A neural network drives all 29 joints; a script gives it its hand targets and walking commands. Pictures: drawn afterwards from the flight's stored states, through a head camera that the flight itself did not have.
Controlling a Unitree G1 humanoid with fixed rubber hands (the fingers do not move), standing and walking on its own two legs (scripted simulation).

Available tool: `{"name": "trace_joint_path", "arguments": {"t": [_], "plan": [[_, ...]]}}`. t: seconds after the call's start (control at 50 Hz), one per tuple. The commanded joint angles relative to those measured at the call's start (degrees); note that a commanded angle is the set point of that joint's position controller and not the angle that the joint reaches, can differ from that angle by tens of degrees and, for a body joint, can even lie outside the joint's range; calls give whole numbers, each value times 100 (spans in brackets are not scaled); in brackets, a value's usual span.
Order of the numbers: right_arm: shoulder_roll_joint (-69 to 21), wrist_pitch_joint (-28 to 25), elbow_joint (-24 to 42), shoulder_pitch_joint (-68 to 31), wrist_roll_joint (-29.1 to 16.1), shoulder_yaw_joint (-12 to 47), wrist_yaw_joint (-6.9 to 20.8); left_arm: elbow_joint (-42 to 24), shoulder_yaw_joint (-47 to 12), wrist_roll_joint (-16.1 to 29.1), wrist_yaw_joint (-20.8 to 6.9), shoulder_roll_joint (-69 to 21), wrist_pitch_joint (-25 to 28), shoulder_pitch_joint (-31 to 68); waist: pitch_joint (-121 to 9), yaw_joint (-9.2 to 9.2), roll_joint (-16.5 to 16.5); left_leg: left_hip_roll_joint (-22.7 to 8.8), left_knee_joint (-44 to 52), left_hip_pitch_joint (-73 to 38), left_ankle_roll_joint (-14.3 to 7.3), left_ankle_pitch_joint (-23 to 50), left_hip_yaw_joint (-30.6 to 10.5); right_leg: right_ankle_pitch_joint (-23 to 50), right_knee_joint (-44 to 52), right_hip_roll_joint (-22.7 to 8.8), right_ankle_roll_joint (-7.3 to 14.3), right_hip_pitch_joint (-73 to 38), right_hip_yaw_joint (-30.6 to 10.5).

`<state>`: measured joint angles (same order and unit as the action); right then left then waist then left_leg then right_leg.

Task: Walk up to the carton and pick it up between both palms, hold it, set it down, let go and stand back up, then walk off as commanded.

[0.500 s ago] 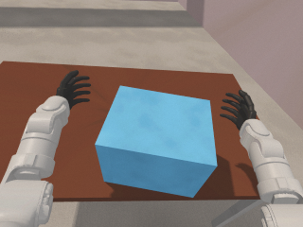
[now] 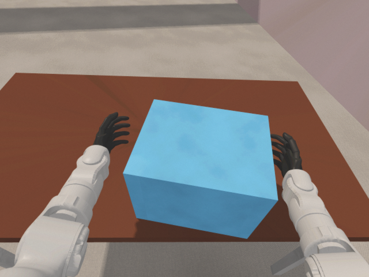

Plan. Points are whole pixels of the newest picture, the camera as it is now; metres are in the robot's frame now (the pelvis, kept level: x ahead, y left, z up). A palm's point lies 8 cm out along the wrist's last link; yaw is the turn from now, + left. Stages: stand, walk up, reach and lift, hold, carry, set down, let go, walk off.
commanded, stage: reach and lift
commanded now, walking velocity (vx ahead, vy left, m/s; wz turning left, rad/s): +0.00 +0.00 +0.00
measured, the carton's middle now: (200, 168) +0.39 -0.05 +0.01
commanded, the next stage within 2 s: none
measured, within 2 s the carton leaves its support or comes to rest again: leaves its support in 1.90 s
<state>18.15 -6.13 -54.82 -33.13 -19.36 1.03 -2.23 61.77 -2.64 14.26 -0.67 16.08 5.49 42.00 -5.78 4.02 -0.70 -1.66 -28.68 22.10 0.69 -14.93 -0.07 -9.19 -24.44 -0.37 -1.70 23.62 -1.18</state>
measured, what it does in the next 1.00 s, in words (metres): stands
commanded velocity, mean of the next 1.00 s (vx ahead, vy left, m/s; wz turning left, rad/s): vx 0.00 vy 0.00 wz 0.00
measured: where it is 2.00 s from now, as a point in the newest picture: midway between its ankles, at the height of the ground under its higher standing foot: outside the picture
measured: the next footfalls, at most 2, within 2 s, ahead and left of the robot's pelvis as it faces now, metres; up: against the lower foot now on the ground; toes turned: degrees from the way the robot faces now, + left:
none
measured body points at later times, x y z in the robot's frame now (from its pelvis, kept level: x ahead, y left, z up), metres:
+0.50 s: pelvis -0.02 -0.02 -0.01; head +0.02 -0.01 +0.43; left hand +0.42 +0.14 +0.05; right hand +0.38 -0.24 +0.05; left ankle -0.01 +0.12 -0.74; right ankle +0.03 -0.14 -0.74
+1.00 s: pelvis -0.02 -0.01 -0.01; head +0.02 +0.00 +0.43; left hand +0.43 +0.15 +0.05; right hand +0.38 -0.23 +0.05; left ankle -0.01 +0.12 -0.74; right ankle +0.03 -0.14 -0.74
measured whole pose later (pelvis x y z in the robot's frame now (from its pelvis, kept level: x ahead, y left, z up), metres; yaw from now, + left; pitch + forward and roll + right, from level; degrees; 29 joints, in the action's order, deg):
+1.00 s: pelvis -0.02 -0.01 -0.01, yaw +2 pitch +14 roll -1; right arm 11.5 -12.3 -64.6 -41.7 -16.8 0.2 -7.2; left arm 77.5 -4.8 14.7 2.6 13.1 18.7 50.3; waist -10.5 6.3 -0.3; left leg -1.2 -36.1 34.7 1.5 -15.8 -2.4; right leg -11.0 -32.5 -0.5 -0.9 35.9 0.6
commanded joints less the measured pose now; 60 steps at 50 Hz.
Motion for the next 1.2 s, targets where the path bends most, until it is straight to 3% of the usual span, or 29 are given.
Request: {"name": "trace_joint_path", "arguments": {"t": [0.0, 0.08, 0.18, 0.26, 0.36, 0.48, 0.64, 0.74, 0.84, 0.98, 1.18], "plan": [[981, -895, 805, -2138, -413, 104, -76, -722, 82, 19, 95, 965, 804, 2070, -3359, -76, -105, 207, -277, -1346, 322, 2969, 32, 2267, -245, 360, 131, -980, 440], [1043, -954, 707, -2384, -506, 139, -112, -491, -52, 168, 139, 1043, 951, 2316, -3143, 6, 3, 237, -253, -1003, 261, 2435, 38, 2070, -308, 316, 102, -915, 385], [811, -756, 324, -2479, -511, 346, -154, 285, -215, 461, 62, 1002, 1124, 2553, -2869, 98, 196, 269, -160, -367, 86, 1381, 63, 1426, -376, 158, 43, -788, 283], [279, -726, 119, -2554, -479, 453, -187, 473, -450, 605, -7, 653, 1369, 2745, -3198, 186, 18, 295, -272, -187, 65, 1258, 29, 1277, -449, 91, 52, -560, 268], [-26, -828, -176, -2709, -201, 247, -276, 638, -359, 326, -12, 445, 1524, 2911, -3511, 237, -310, 314, -379, -225, 163, 1317, -2, 1185, -456, 79, 100, -355, 304], [-165, -962, 134, -3095, 303, -140, -440, 462, 69, -84, 152, 446, 1517, 3114, -3775, 231, -129, 353, -320, -1, 146, 1068, 30, 1133, -502, 110, 24, -693, 337], [-341, -709, 160, -3391, 468, -235, -502, 725, -156, 194, 284, 171, 1448, 3363, -3438, 322, 139, 328, -176, 312, 25, 377, 18, 333, -416, 77, 33, -478, 361], [-436, -657, 28, -3354, 405, -161, -498, 836, -207, 221, 335, 71, 1471, 3394, -3585, 268, 8, 332, -256, 263, 75, 494, 17, 433, -470, 76, 77, -394, 371], [-527, -757, -18, -3274, 288, -17, -491, 784, -223, 81, 335, -132, 1515, 3300, -3786, 185, -226, 323, -398, -6, 197, 1090, 6, 931, -527, 124, 115, -370, 429], [-542, -925, -48, -3153, 284, -18, -451, 543, -246, -107, 333, -443, 1561, 3121, -3683, 213, -415, 281, -464, -492, 328, 1745, -58, 1236, -444, 215, 173, -210, 527], [-755, -961, 17, -3085, 414, -2, -411, 503, -141, -210, 315, -712, 1655, 2980, -3370, 207, -197, 279, -356, -489, 299, 1783, -67, 1260, -338, 230, 174, -363, 515]]}}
